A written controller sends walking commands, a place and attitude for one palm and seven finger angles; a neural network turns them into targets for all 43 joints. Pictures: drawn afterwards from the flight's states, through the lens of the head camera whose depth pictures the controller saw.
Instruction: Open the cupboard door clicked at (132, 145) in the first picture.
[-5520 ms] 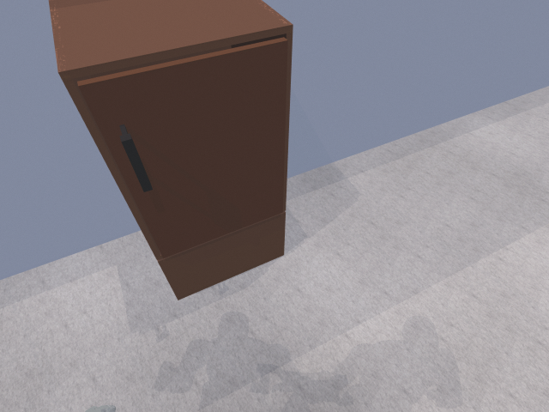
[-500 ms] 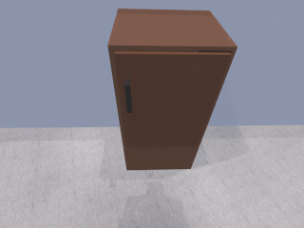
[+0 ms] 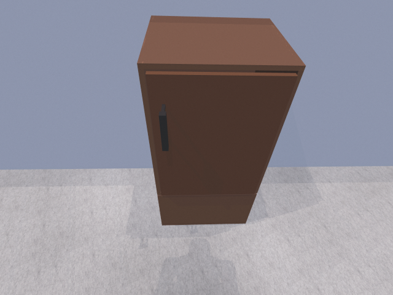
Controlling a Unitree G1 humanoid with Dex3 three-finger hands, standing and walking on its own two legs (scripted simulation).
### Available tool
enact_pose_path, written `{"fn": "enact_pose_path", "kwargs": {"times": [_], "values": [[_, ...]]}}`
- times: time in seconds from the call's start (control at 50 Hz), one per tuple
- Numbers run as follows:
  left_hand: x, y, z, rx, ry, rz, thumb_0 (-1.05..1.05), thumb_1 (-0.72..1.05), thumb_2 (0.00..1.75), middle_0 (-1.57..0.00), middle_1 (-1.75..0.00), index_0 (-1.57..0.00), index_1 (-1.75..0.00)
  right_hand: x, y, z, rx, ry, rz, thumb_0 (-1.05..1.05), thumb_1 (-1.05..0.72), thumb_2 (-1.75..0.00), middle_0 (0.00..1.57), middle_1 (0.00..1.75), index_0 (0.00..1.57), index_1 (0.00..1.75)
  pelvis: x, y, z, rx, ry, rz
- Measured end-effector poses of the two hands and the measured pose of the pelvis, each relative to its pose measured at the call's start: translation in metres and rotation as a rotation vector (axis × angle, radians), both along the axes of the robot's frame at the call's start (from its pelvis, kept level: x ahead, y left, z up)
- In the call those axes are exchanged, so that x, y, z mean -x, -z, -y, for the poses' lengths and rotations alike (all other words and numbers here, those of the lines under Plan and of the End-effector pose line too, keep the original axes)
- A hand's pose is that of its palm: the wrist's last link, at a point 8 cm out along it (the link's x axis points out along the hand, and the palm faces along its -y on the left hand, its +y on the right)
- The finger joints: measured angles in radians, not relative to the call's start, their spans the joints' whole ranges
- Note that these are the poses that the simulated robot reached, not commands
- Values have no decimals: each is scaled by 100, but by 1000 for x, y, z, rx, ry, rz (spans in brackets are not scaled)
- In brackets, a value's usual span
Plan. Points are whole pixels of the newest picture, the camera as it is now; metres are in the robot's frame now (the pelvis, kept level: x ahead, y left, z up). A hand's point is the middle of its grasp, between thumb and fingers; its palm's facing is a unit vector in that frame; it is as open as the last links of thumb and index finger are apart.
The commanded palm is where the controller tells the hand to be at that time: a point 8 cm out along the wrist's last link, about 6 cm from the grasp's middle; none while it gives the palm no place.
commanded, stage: shuffle to correct the standing spot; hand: left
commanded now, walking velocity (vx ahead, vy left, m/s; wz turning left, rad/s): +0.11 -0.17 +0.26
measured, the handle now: (164, 128) +0.59 +0.13 -0.02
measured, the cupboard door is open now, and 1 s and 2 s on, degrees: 0 0 0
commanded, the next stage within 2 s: come to a stop and stand still in 0.46 s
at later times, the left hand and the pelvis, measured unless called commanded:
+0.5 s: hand out of the picture +0.04 +0.10 -0.18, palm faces +0.10 -0.99 -0.11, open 7.4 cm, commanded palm none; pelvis +0.07 -0.06 +0.00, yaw +3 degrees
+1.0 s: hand out of the picture +0.12 +0.09 -0.19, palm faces +0.16 -0.97 -0.19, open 7.3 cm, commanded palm none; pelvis +0.09 -0.10 -0.01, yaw +5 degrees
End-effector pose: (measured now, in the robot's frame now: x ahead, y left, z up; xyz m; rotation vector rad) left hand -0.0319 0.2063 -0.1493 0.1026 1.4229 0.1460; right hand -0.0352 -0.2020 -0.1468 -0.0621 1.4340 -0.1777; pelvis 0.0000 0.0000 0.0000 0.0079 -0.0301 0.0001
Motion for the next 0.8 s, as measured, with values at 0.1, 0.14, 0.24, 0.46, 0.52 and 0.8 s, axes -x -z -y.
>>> {"fn": "enact_pose_path", "kwargs": {"times": [0.1, 0.14, 0.24, 0.46, 0.52, 0.8], "values": [[-1, -2, 7, -14, -31, -12, 0, 91, 89, -20, -30, -20, -30, -8, 3, 18, 13, -8, -20, 0, -91, -90, 20, 30, 20, 30, -12, 2, 13, -5, -22, -7], [-2, -3, 12, -20, -49, -16, 0, 91, 89, -20, -30, -20, -30, -15, 4, 28, 20, -20, -26, 0, -91, -90, 20, 30, 20, 30, -18, 3, 19, 1, -30, -11], [-2, -1, 28, -16, -104, -28, 0, 91, 89, -19, -30, -20, -30, -42, 3, 50, 52, -71, -27, 0, -91, -90, 20, 30, 20, 30, -33, 5, 31, 21, -62, -21], [-41, 12, 57, 61, -66, -77, 1, 91, 89, -20, -30, -20, -30, -110, -5, 68, 93, -89, 99, 0, -91, -90, 20, 30, 20, 30, -63, 7, 49, -3, -50, -19], [-76, 5, 59, 35, -55, -13, 1, 91, 89, -20, -30, -20, -30, -112, -6, 78, 78, -87, 76, 0, -91, -90, 20, 30, 20, 30, -70, 3, 62, 3, -54, -24], [-152, -7, 89, -89, -48, 141, 1, 91, 89, -20, -30, -20, -30, -169, 7, 161, 86, -123, 42, 0, -91, -90, 20, 30, 20, 30, -99, 9, 117, 14, -87, -19]]}}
